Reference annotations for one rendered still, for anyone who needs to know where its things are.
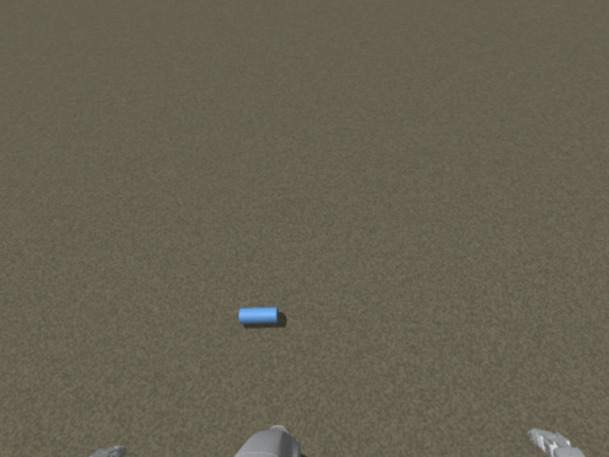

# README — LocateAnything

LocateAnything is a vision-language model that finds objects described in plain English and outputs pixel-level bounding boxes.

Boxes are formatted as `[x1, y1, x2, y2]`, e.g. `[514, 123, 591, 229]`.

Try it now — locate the right robot hand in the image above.
[529, 428, 586, 457]

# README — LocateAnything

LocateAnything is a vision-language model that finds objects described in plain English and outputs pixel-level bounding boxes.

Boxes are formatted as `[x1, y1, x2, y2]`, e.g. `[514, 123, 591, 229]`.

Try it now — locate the can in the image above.
[239, 307, 279, 324]

